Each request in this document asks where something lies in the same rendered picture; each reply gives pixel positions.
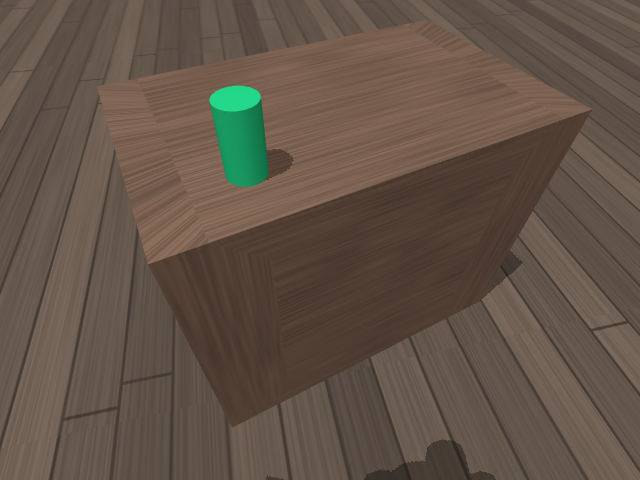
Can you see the can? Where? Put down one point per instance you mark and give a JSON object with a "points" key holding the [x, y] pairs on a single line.
{"points": [[238, 119]]}

